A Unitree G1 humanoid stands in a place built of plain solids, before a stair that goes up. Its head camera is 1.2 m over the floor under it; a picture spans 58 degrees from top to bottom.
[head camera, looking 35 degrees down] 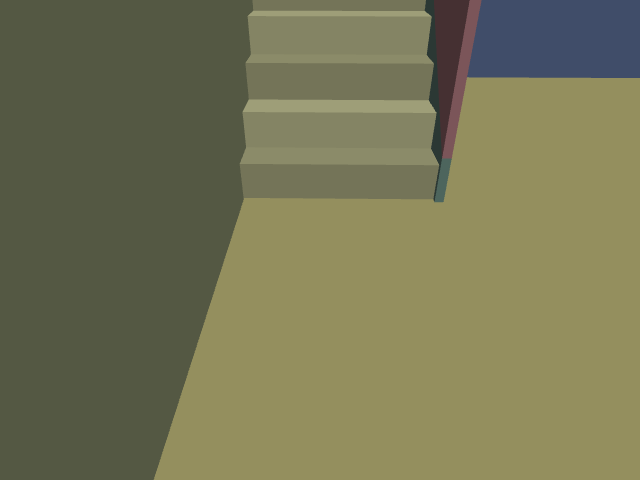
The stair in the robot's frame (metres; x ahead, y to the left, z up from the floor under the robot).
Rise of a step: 0.21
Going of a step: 0.22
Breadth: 1.06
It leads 1 degrees to the right of straight ahead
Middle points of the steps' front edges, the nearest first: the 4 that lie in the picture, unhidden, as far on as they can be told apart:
2.12 -0.10 0.21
2.34 -0.11 0.41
2.56 -0.11 0.62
2.78 -0.11 0.83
